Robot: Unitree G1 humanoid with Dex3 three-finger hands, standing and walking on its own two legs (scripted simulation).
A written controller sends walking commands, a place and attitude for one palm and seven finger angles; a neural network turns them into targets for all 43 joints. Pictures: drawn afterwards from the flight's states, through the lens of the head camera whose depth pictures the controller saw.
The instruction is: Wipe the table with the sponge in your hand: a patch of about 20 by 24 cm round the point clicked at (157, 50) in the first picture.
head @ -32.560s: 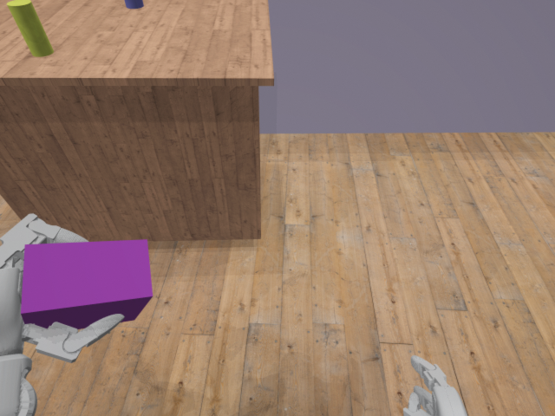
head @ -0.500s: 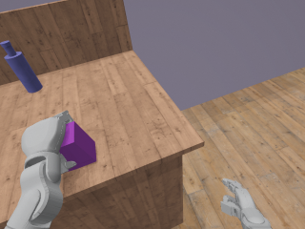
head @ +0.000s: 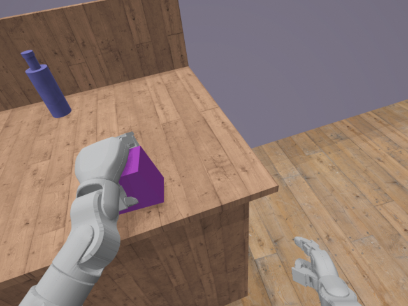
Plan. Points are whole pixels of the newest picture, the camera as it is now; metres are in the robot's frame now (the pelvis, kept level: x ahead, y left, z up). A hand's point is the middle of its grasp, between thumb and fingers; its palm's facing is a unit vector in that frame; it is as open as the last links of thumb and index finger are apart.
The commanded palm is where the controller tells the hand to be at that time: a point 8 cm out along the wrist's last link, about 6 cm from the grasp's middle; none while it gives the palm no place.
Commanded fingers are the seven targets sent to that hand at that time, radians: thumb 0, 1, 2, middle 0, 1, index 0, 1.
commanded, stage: slide across to the third lane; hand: left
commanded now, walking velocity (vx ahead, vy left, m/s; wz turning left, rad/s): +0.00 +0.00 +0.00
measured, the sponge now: (130, 187) +0.29 +0.20 +0.12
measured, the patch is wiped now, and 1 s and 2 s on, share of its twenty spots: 0.80 0.85 1.00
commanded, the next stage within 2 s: wipe forward along the third lane in 0.16 s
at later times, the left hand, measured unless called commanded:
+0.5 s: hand (144, 167) +0.32 +0.17 +0.15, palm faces +0.17 -0.18 -0.97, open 10.4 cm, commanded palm +0.29 +0.19 +0.20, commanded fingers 0.00 0.10 1.30 -1.20 -1.60 -1.20 -1.60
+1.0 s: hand (145, 152) +0.37 +0.19 +0.14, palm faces +0.03 -0.03 -1.00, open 10.4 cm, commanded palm +0.35 +0.21 +0.18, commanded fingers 0.00 0.10 1.30 -1.20 -1.60 -1.20 -1.60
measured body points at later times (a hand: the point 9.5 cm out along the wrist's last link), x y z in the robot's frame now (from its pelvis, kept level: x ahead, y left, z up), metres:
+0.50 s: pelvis +0.00 -0.03 +0.00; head -0.04 -0.09 +0.44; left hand +0.30 +0.17 +0.21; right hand +0.24 -0.25 -0.09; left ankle +0.01 +0.09 -0.74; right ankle +0.00 -0.07 -0.74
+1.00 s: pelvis +0.01 -0.07 -0.01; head -0.01 -0.13 +0.44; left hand +0.36 +0.19 +0.20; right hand +0.19 -0.32 -0.12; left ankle +0.02 +0.10 -0.73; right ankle +0.00 -0.07 -0.74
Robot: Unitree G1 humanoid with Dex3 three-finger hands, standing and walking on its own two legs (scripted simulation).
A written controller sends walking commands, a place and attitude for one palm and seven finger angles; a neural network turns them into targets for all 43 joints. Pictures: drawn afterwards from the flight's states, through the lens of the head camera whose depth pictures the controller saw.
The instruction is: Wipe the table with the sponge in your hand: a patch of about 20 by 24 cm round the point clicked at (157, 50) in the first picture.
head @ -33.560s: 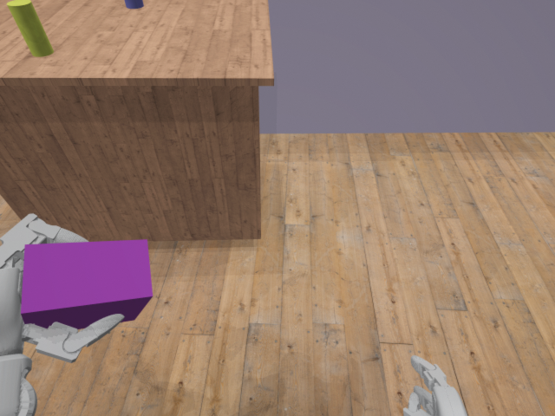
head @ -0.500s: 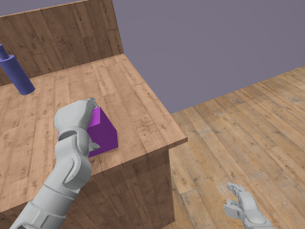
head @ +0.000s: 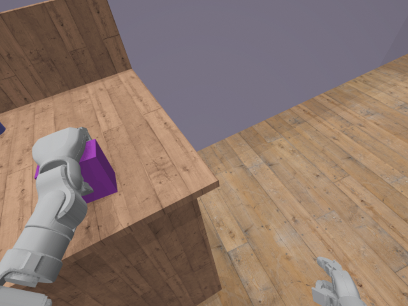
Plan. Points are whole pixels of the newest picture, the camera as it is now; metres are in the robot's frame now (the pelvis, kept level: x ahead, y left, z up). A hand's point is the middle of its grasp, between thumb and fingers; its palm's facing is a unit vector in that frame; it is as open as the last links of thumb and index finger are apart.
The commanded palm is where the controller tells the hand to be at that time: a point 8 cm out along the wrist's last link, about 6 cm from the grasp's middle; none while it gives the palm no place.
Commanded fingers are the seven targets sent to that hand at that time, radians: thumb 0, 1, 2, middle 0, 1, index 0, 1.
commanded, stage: wipe forward along the third lane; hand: left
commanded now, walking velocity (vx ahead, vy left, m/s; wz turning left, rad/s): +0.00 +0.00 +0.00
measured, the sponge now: (83, 180) +0.33 +0.29 +0.11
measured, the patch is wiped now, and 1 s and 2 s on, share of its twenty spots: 0.85 1.00 1.00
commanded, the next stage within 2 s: wipe back along the third lane in 1.02 s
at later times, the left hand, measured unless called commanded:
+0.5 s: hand (73, 151) +0.37 +0.32 +0.15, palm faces -0.03 -0.02 -1.00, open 10.4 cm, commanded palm +0.36 +0.34 +0.18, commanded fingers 0.00 0.10 1.30 -1.20 -1.60 -1.20 -1.60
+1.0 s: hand (72, 139) +0.41 +0.34 +0.15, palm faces -0.09 -0.01 -1.00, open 10.4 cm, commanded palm +0.40 +0.36 +0.18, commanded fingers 0.00 0.10 1.30 -1.20 -1.60 -1.20 -1.60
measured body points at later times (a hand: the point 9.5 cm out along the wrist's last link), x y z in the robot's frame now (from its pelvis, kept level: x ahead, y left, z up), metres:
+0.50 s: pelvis +0.00 -0.01 -0.01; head +0.00 -0.06 +0.44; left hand +0.37 +0.31 +0.21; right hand +0.17 -0.26 -0.14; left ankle +0.02 +0.14 -0.73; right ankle -0.01 -0.01 -0.73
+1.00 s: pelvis +0.02 -0.01 -0.01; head +0.03 -0.05 +0.44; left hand +0.42 +0.34 +0.21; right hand +0.11 -0.28 -0.15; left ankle +0.04 +0.12 -0.73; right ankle -0.01 -0.01 -0.73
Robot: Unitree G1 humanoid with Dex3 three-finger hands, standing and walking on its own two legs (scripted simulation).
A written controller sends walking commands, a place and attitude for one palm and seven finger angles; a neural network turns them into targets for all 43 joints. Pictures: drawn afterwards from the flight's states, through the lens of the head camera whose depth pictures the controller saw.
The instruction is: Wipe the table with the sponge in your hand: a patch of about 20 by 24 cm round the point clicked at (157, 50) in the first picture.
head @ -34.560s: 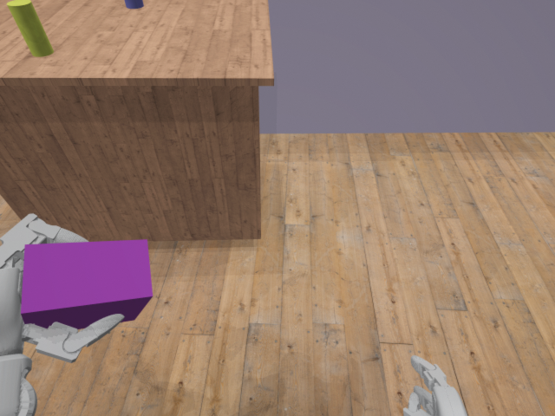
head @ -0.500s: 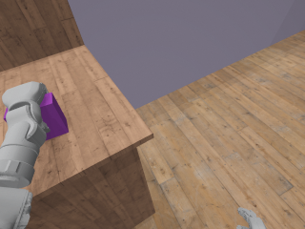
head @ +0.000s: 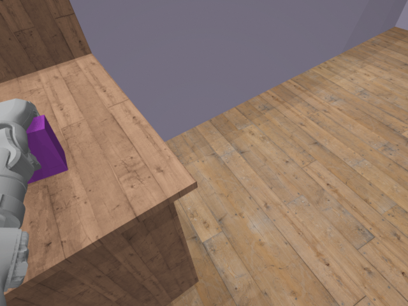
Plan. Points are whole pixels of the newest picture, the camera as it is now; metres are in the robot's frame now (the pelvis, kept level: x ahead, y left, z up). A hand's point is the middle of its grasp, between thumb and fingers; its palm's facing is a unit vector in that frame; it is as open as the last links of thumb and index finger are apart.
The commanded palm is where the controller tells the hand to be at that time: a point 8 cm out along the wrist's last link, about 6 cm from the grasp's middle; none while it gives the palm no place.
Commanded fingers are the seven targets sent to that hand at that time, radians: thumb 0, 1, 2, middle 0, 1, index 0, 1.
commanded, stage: wipe forward along the third lane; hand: left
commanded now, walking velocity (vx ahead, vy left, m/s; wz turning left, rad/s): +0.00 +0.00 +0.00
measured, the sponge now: (30, 158) +0.38 +0.36 +0.12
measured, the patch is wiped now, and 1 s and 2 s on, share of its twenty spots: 1.00 1.00 1.00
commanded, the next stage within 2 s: wipe back along the third lane in 0.02 s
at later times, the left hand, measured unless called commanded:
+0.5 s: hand (19, 145) +0.38 +0.36 +0.16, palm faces +0.06 -0.02 -1.00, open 10.4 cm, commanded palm +0.34 +0.35 +0.19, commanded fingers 0.00 0.10 1.30 -1.20 -1.60 -1.20 -1.60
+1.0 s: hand (17, 159) +0.35 +0.34 +0.16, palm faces +0.16 -0.07 -0.98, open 10.4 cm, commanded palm +0.30 +0.32 +0.19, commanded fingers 0.00 0.10 1.30 -1.20 -1.60 -1.20 -1.60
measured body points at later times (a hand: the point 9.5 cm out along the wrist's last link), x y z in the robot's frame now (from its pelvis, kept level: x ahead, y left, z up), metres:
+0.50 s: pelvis +0.03 +0.04 +0.01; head +0.03 +0.00 +0.45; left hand +0.38 +0.36 +0.21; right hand +0.20 -0.21 -0.11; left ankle +0.02 +0.14 -0.72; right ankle -0.03 +0.00 -0.72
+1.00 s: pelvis +0.02 +0.10 +0.01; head +0.00 +0.05 +0.46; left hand +0.33 +0.34 +0.21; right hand +0.26 -0.08 -0.09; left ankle +0.02 +0.14 -0.72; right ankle -0.03 +0.00 -0.72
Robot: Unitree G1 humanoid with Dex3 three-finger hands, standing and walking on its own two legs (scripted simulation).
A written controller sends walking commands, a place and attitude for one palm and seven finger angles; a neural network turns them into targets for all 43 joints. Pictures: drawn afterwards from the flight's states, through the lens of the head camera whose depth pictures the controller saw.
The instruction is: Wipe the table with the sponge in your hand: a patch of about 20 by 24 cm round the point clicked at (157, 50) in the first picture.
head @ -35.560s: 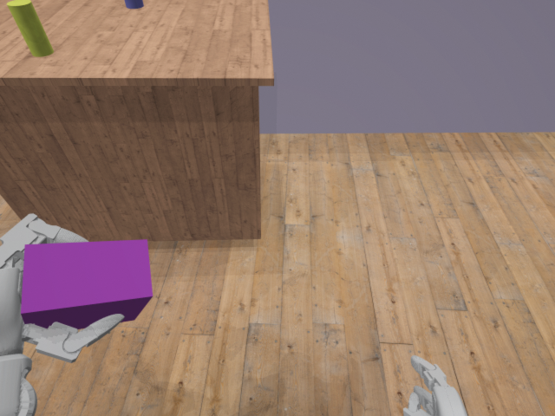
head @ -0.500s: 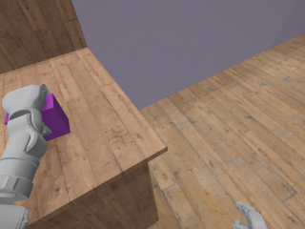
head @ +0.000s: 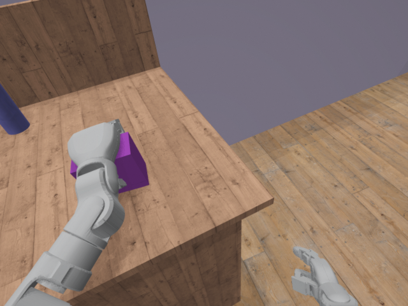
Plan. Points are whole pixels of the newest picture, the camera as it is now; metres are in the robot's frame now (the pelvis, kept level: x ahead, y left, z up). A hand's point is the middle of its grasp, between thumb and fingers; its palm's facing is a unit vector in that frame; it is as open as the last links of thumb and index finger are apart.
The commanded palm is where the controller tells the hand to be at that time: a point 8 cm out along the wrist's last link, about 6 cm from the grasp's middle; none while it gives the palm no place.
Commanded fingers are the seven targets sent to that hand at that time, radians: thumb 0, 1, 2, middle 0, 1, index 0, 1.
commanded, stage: wipe back along the third lane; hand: left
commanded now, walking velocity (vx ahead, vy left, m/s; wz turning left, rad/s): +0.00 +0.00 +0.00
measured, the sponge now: (116, 172) +0.34 +0.24 +0.11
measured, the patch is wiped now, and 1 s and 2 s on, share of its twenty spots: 1.00 1.00 1.00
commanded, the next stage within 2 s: slide back across to the middle lane in 0.74 s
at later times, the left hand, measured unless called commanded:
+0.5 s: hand (124, 168) +0.31 +0.19 +0.15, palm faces +0.26 -0.19 -0.95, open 10.4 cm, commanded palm +0.25 +0.18 +0.18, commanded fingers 0.00 0.10 1.30 -1.20 -1.60 -1.20 -1.60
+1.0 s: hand (131, 189) +0.26 +0.16 +0.16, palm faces +0.33 -0.35 -0.88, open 10.4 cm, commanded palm +0.20 +0.18 +0.19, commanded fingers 0.00 0.10 1.30 -1.20 -1.60 -1.20 -1.60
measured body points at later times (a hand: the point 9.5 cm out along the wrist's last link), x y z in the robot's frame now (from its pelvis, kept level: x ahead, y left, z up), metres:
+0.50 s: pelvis +0.00 +0.02 +0.00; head -0.03 -0.03 +0.44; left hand +0.29 +0.20 +0.21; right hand +0.24 -0.17 -0.09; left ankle +0.01 +0.03 -0.73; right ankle -0.05 -0.09 -0.73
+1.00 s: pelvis -0.01 -0.04 +0.00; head -0.05 -0.09 +0.44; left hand +0.23 +0.17 +0.21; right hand +0.22 -0.25 -0.08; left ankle +0.01 +0.03 -0.73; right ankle -0.05 -0.10 -0.73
